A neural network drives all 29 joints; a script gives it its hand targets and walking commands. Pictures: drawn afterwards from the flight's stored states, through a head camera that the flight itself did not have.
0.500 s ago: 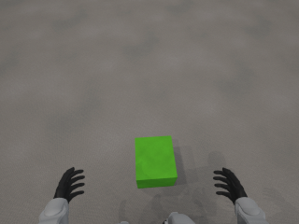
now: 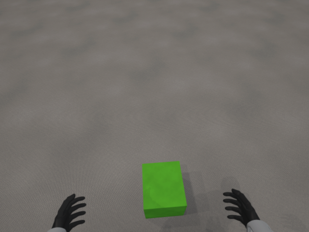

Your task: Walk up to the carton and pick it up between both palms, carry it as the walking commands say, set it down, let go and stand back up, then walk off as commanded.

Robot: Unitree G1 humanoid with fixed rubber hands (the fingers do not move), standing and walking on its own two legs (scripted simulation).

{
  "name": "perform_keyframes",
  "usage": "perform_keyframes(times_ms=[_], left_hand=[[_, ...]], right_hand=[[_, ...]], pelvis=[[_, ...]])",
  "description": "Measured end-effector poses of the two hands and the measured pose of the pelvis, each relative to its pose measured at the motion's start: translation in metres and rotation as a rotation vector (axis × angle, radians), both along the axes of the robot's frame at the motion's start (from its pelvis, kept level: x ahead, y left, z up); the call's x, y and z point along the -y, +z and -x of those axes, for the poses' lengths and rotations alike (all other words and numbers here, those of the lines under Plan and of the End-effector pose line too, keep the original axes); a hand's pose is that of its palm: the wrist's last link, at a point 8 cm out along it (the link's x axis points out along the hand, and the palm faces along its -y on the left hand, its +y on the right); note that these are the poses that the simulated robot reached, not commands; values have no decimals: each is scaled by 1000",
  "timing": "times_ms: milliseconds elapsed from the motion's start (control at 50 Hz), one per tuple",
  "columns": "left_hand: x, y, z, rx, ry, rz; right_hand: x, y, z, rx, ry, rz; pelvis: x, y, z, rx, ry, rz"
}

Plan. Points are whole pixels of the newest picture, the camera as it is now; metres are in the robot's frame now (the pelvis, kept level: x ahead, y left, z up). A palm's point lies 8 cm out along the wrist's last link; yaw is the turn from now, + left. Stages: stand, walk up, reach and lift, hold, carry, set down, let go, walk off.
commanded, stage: let go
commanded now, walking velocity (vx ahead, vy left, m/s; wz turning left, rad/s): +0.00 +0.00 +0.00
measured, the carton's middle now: (162, 189) +0.46 -0.05 -0.67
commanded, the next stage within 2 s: stand in 0.06 s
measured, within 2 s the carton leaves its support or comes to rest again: neither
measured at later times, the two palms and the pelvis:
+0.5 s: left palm (45, 231) +0.17 +0.27 -0.05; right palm out of the picture +0.11 -0.28 -0.07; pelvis +0.00 +0.01 +0.00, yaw +0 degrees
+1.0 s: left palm out of the picture +0.15 +0.28 -0.05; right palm out of the picture +0.10 -0.29 -0.07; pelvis -0.01 +0.01 +0.00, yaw +0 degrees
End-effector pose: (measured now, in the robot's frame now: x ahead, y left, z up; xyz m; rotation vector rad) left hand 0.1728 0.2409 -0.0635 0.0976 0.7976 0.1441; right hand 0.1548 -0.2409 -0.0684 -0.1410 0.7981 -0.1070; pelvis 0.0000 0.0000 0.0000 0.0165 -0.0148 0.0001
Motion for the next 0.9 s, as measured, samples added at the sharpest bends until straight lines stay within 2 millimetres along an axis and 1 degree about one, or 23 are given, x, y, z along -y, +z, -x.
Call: perform_keyframes(times_ms=[80,240,360,520,900], left_hand=[[1,1,0,17,-8,-8],[-17,11,-4,97,4,-78],[-27,16,-2,127,0,-104],[-34,10,8,94,11,-120],[-35,10,16,95,16,-127]], right_hand=[[-2,-1,3,-7,-15,6],[25,5,20,23,-23,138],[34,5,34,18,-24,172],[38,1,40,1,-29,180],[43,-2,50,-5,-38,192]], pelvis=[[-1,0,2,9,-1,2],[-7,-2,4,23,-2,12],[-9,-2,4,25,-4,14],[-9,-2,4,24,-4,13],[-8,-2,8,30,-4,13]])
